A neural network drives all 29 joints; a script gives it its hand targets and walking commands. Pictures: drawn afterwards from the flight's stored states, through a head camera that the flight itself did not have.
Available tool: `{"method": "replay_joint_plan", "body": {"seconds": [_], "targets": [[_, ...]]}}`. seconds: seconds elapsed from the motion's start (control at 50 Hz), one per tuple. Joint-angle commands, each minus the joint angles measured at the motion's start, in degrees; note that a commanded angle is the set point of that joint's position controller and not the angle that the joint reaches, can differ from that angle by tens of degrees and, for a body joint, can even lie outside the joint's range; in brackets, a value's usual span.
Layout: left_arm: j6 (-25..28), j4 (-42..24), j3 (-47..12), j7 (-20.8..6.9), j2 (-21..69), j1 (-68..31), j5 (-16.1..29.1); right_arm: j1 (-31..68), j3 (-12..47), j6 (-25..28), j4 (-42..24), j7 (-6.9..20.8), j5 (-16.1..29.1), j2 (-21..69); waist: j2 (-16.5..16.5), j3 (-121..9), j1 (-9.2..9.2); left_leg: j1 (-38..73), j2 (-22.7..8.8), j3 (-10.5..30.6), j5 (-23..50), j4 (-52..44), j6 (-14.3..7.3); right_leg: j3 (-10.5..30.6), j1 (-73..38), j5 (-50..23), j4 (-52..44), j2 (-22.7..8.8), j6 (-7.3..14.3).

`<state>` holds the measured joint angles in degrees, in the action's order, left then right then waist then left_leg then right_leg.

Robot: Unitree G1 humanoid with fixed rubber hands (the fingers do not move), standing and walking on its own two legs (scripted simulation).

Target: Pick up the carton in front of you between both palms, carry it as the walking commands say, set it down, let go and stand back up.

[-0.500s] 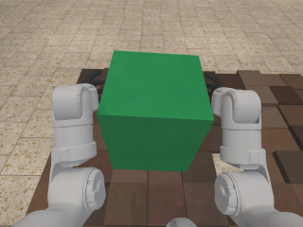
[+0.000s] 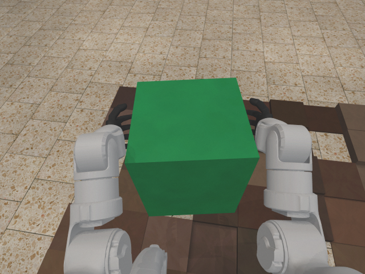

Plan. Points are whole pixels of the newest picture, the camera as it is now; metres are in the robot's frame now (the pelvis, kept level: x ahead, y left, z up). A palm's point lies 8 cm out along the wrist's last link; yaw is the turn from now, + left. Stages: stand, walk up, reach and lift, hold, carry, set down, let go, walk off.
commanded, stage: carry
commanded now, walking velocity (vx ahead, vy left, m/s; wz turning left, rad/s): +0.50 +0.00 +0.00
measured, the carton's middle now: (189, 151) +0.37 +0.01 +0.03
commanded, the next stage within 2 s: none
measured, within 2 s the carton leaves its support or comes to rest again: neither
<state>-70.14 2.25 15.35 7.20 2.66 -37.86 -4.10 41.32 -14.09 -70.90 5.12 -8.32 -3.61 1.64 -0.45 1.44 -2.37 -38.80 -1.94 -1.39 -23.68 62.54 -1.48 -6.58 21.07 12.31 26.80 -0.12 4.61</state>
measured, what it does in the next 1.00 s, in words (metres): walks ahead: left foot, then right foot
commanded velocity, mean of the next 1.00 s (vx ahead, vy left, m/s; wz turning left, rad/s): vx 0.50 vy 0.00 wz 0.00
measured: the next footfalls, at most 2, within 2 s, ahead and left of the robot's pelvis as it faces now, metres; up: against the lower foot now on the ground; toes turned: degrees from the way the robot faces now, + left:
left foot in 0.16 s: +0.26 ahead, +0.13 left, +0.02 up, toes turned +4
right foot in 0.60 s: +0.53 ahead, -0.09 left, +0.01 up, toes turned -6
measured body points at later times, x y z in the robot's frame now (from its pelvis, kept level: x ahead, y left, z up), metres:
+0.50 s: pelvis +0.29 +0.03 +0.01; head +0.31 +0.03 +0.46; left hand +0.69 +0.15 +0.19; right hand +0.66 -0.15 +0.19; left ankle +0.22 +0.13 -0.72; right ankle +0.40 -0.10 -0.69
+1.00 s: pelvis +0.57 +0.01 +0.01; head +0.63 +0.00 +0.45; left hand +0.94 +0.18 +0.12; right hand +0.96 -0.13 +0.12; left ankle +0.71 +0.15 -0.70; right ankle +0.49 -0.08 -0.73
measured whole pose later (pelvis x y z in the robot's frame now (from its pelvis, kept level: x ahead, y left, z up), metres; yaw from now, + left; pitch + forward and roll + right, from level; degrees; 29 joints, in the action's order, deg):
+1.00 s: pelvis +0.57 +0.01 +0.01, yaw +0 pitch +6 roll -1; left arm -68.9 -0.8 13.9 7.1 2.7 -36.8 -3.6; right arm 38.9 -13.5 -70.6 -0.3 -8.3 -3.3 1.8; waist -1.6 0.3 -2.3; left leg -38.0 -4.3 -2.1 -3.9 39.1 -0.1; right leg -6.2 9.2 18.6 22.1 0.7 2.1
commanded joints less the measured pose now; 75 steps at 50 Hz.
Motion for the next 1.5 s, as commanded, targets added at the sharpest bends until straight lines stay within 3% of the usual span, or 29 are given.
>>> {"method": "replay_joint_plan", "body": {"seconds": [0.0, 0.1, 0.14, 0.16, 0.18, 0.2, 0.22, 0.26, 0.44, 0.5, 0.56, 0.58, 0.6, 0.62, 0.64, 0.68, 0.7, 0.74, 0.88, 1.02, 1.06, 1.08, 1.12, 1.14, 1.16, 1.2, 1.34, 1.4, 1.48], "targets": [[1.5, -8.9, -42.1, -14.5, 63.5, -44.5, 27.4, 35.0, 38.6, 2.9, -5.9, 11.3, 20.4, 63.9, 8.1, -32.6, -0.65, -2.7, -0.4, -2.4, 2.0, -10.3, 0.4, 15.3, -29.5, -24.8, -4.8, -15.2, 8.2], [2.4, -7.6, -44.4, -15.3, 59.2, -39.1, 26.8, 31.2, 40.9, 3.8, -6.6, 11.5, 19.4, 59.7, 10.5, -29.5, -0.83, 6.6, 3.7, -7.6, 13.8, -26.1, -0.6, 7.3, -27.4, -34.4, 0.5, -11.4, 3.9], [2.5, -6.3, -44.1, -15.2, 57.4, -37.9, 26.4, 30.7, 40.9, 3.6, -6.1, 12.1, 19.9, 58.1, 8.0, -30.4, 1.39, 20.9, 5.8, -10.7, 20.9, -37.5, -1.9, 2.3, -22.1, -38.4, 9.1, -8.8, 1.0], [2.4, -6.3, -43.9, -14.9, 56.5, -38.6, 26.2, 30.6, 40.5, 3.5, -5.8, 12.4, 20.4, 57.1, 6.5, -32.8, 3.97, 34.3, 3.3, -7.8, 21.5, -36.7, -3.6, 0.5, -12.8, -34.9, 15.6, -7.0, -1.2], [2.0, -7.4, -43.7, -14.8, 56.1, -40.5, 26.5, 31.4, 39.6, 3.8, -6.3, 12.4, 20.3, 55.0, -6.0, -36.4, 6.32, 48.2, -8.5, 12.7, 19.3, -35.8, -9.1, 0.0, 3.2, -17.9, 28.5, -3.3, -4.0], [1.5, -8.1, -44.1, -14.6, 55.6, -42.8, 26.8, 32.7, 39.4, 3.6, -6.8, 12.4, 20.7, 54.8, -20.9, -36.2, 8.10, 56.6, -17.1, 29.7, 32.7, -38.2, -15.6, 2.7, 18.4, 15.7, 41.9, 4.3, -4.6], [1.3, -8.7, -43.8, -14.2, 55.0, -44.7, 26.8, 34.3, 39.7, 2.8, -9.0, 12.5, 22.4, 54.9, -15.5, -33.0, 7.02, 55.9, -16.3, 27.0, 40.8, -35.9, -14.9, 7.4, 22.4, 19.5, 46.2, 1.7, -2.8], [0.2, -10.6, -42.1, -12.9, 54.0, -45.7, 26.9, 40.9, 41.3, 1.7, -14.3, 12.7, 26.0, 55.5, -4.3, -31.0, 6.78, 51.1, -15.7, 22.8, 34.3, -36.0, -13.2, 9.6, 25.2, 15.0, 41.3, -2.0, -1.8], [-5.8, -1.0, -33.3, -10.3, 47.6, -42.0, 19.2, 45.4, 37.5, -4.2, -7.0, 14.5, 29.2, 54.3, -5.4, -25.3, 7.49, 43.3, -11.3, 10.7, 29.9, -39.8, -11.2, 6.0, 20.8, -3.2, 15.5, -2.7, -3.9], [-6.1, 3.5, -31.2, -10.8, 48.5, -43.9, 18.4, 47.9, 35.6, -4.2, -2.1, 15.1, 28.9, 56.3, -5.5, -21.9, 7.09, 36.3, -8.4, 4.5, 31.0, -40.4, -7.5, 1.6, 9.8, -9.9, 3.9, -0.1, -3.8], [-6.0, 9.2, -28.8, -11.5, 50.2, -44.8, 18.6, 48.2, 33.4, -3.9, 2.7, 15.0, 27.9, 58.3, -3.9, -24.5, 3.73, 30.3, -4.9, -2.5, 35.3, -29.0, -2.7, -2.5, -9.6, -13.7, -2.5, 1.6, -2.1], [-5.8, 11.5, -27.6, -11.8, 50.9, -43.5, 18.7, 47.7, 32.4, -3.8, 4.3, 15.0, 27.6, 58.2, -1.0, -28.0, 1.59, 23.9, -2.9, -4.0, 26.9, -20.1, -0.6, 2.6, -20.5, -13.3, -0.6, -2.7, -1.0], [-5.5, 13.1, -26.2, -11.9, 50.1, -43.1, 18.6, 47.0, 31.3, -3.8, 5.7, 15.0, 27.2, 58.3, 10.5, -31.5, 1.37, 13.7, 1.2, -4.3, 2.0, -6.7, 1.2, 22.2, -30.6, -24.1, 1.9, -17.1, 0.8], [-5.0, 14.0, -26.1, -11.8, 49.4, -45.1, 18.1, 49.4, 30.6, -3.8, 7.0, 14.9, 27.0, 60.1, 19.5, -33.9, -0.03, -1.6, 5.9, -0.2, -8.2, 6.2, 1.8, 39.2, -39.5, -14.7, -2.0, -22.6, 9.6], [-4.5, 12.9, -25.8, -12.1, 52.4, -44.6, 19.1, 49.7, 30.6, -3.5, 6.5, 14.7, 26.6, 60.9, 15.4, -32.1, 0.58, -5.9, 2.7, 2.7, -7.6, 9.2, 0.4, 38.8, -37.1, -7.2, -4.1, -21.6, 9.2], [-3.4, 7.0, -28.2, -12.8, 57.7, -49.9, 21.6, 51.2, 30.8, -2.5, 4.5, 14.4, 26.7, 64.8, 6.6, -29.4, 1.21, -5.7, -0.1, 2.5, -1.0, 5.0, 0.2, 29.1, -31.3, -14.2, -5.4, -18.2, 6.9], [-2.9, 4.4, -29.3, -13.0, 59.7, -51.9, 23.0, 50.9, 31.1, -2.1, 3.2, 14.0, 26.5, 66.0, 6.0, -29.5, 1.41, -3.4, -1.6, 2.7, 0.8, 1.8, 0.6, 25.6, -28.2, -15.6, -6.4, -17.6, 6.2], [-2.0, 0.5, -31.4, -13.1, 61.7, -52.3, 24.5, 48.9, 32.0, -1.2, 0.9, 13.1, 26.0, 67.4, 6.9, -31.0, 1.19, 0.9, -1.7, 1.5, 4.2, -2.3, 1.3, 19.6, -25.6, -16.5, -7.9, -15.6, 5.6], [0.8, -6.1, -39.2, -13.7, 62.3, -45.2, 26.0, 38.5, 37.5, 1.7, -5.3, 11.6, 22.3, 65.1, 6.8, -29.3, -0.24, -5.6, -3.1, -0.2, 16.0, -15.9, 2.7, 13.5, -33.3, -22.0, -7.4, -13.8, 6.6], [0.8, -12.5, -44.0, -13.0, 55.3, -44.3, 27.6, 37.7, 40.3, 1.0, -12.4, 12.0, 22.5, 55.8, 8.9, -25.4, -2.07, 6.7, 1.1, -4.0, 25.9, -34.5, -1.2, 6.5, -32.3, -32.0, -0.3, -10.6, 2.8], [-0.5, -10.5, -43.5, -12.6, 53.0, -43.2, 27.5, 35.4, 38.8, -0.4, -10.3, 12.2, 21.9, 52.1, 7.1, -28.7, 2.28, 23.0, 3.3, -7.3, 29.4, -40.8, -2.2, 2.7, -27.6, -38.1, 12.0, -8.5, 0.3], [-1.1, -9.2, -43.0, -12.5, 51.9, -43.3, 27.3, 34.7, 37.5, -1.0, -9.0, 12.3, 21.4, 50.1, 2.6, -31.5, 5.02, 36.2, 2.5, -8.5, 31.8, -40.8, -1.2, 0.2, -19.7, -31.2, 22.2, -6.3, -1.5], [-2.8, -5.1, -41.4, -12.3, 50.6, -44.2, 27.1, 34.1, 34.3, -2.6, -4.7, 12.7, 21.4, 47.1, -16.0, -35.6, 4.66, 66.2, -19.4, 17.0, 72.8, -26.7, -5.9, 5.0, 13.1, 20.3, 43.0, -0.4, -4.7], [-3.6, -4.7, -40.1, -12.1, 51.0, -44.6, 27.0, 34.4, 33.3, -2.9, -3.9, 12.9, 21.1, 46.0, -21.6, -40.0, 6.75, 69.6, -22.5, 26.4, 60.7, -31.6, -14.4, 5.8, 22.9, 21.6, 55.8, 2.7, -5.2], [-4.1, -5.2, -39.9, -11.8, 51.7, -47.7, 27.0, 36.2, 33.4, -3.1, -4.7, 13.2, 22.0, 48.1, -15.8, -37.4, 7.30, 65.0, -20.6, 27.2, 45.5, -35.3, -14.3, 7.5, 26.8, 18.4, 57.4, 0.2, -4.3], [-4.3, -5.3, -38.6, -11.5, 55.4, -50.3, 26.4, 43.4, 34.0, -3.5, -9.0, 14.0, 24.8, 52.9, -5.7, -31.4, 6.16, 55.9, -16.6, 20.1, 40.1, -36.7, -11.3, 6.9, 28.9, 13.7, 56.8, -2.3, -3.7], [-2.8, -1.4, -37.5, -10.0, 58.9, -46.5, 22.1, 46.3, 35.0, -2.8, -7.5, 16.2, 26.9, 58.9, -7.2, -26.5, 5.07, 47.9, -11.2, 8.8, 37.4, -38.2, -9.5, 1.2, 36.7, 7.4, 54.5, -3.3, -3.1], [-2.6, -2.8, -38.0, -9.8, 57.7, -48.6, 22.3, 47.5, 35.7, -2.4, -8.8, 16.0, 27.2, 57.6, -6.2, -22.4, 5.86, 44.2, -8.9, 5.4, 38.9, -41.2, -10.1, -1.1, 34.0, 4.9, 42.0, -2.9, -2.2], [-3.6, -1.2, -37.1, -9.7, 54.8, -45.8, 22.0, 45.0, 35.3, -3.3, -6.8, 15.2, 26.6, 55.1, -8.1, -22.3, 4.81, 41.6, -6.9, -1.1, 61.6, -39.2, -7.5, -6.4, 15.8, -5.7, 18.0, 1.7, 0.7]]}}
